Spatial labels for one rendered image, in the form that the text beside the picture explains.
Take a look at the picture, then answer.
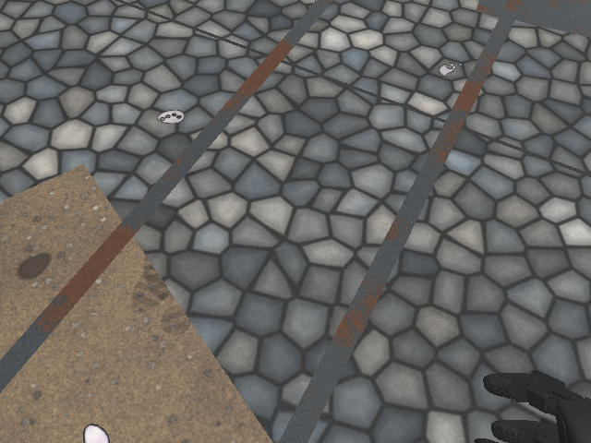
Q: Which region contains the robot right hand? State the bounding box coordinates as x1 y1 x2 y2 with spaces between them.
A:
474 370 591 443

